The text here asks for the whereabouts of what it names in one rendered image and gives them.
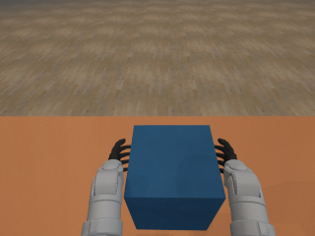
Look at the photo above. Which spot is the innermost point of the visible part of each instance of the left robot hand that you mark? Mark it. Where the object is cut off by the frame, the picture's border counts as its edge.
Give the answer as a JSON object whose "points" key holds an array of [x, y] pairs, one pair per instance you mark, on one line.
{"points": [[115, 153]]}

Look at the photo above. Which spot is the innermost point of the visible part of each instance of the robot left forearm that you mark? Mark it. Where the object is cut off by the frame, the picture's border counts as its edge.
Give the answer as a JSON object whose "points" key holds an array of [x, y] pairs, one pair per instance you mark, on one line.
{"points": [[104, 212]]}

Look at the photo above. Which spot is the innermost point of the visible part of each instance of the robot right forearm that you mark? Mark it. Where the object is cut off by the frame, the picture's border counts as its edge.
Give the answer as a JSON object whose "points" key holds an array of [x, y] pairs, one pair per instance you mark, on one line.
{"points": [[246, 201]]}

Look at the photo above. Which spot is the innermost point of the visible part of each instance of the right robot hand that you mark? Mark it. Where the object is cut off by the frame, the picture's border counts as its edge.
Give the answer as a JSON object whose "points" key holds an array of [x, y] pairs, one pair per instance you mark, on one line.
{"points": [[228, 153]]}

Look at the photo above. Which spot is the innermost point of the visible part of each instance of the carton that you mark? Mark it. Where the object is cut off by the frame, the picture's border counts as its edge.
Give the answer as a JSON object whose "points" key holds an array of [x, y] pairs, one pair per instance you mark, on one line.
{"points": [[173, 179]]}

